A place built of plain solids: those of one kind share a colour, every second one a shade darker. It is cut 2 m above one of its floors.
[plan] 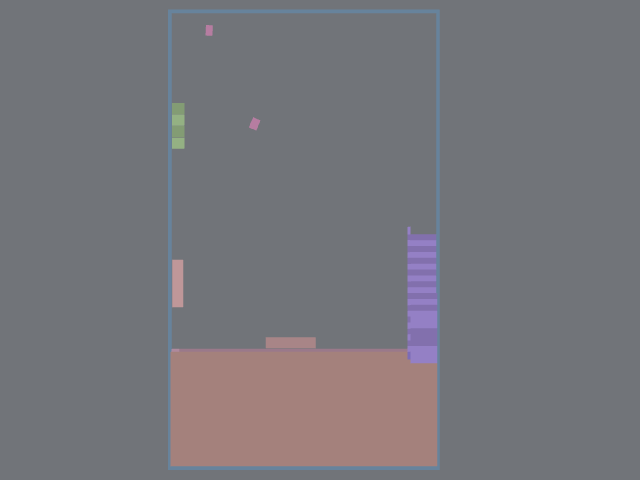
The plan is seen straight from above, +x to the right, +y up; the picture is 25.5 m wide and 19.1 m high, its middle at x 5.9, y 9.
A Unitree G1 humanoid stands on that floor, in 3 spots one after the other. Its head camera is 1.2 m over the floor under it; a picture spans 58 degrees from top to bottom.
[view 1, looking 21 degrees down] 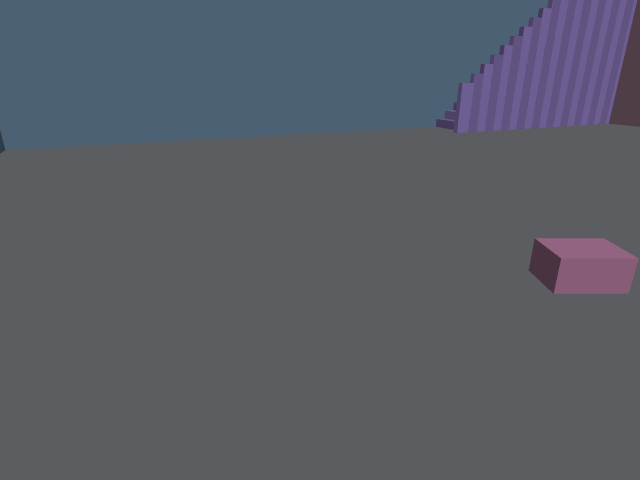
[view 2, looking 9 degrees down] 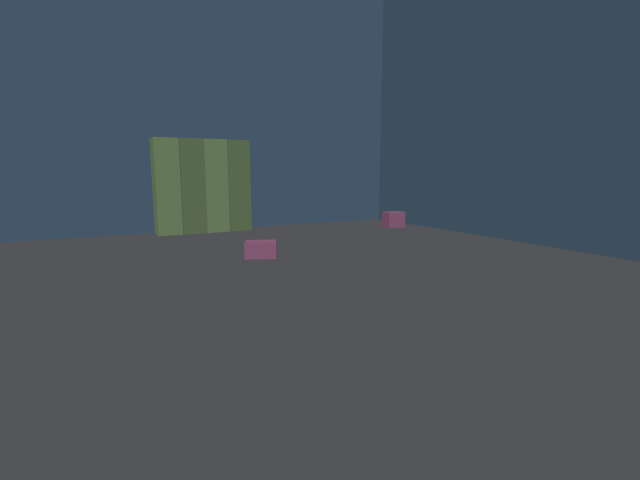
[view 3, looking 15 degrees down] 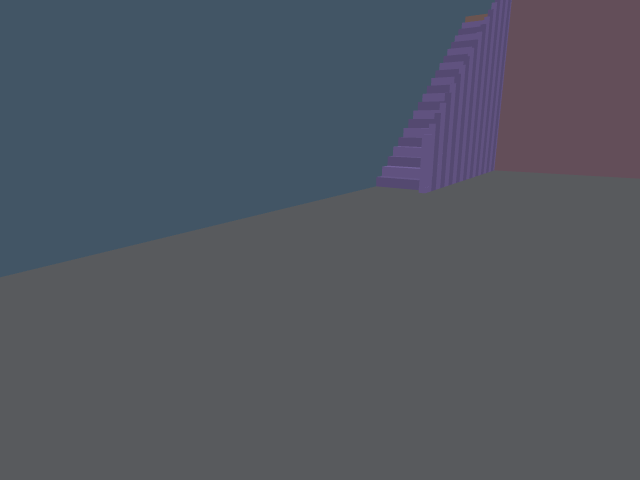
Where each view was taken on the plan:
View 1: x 1.70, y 16.02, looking -23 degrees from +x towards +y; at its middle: ground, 3.35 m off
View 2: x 9.01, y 11.53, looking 152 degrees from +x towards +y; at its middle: ground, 7.67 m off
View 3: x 6.50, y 16.92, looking -55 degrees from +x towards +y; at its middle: ground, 4.64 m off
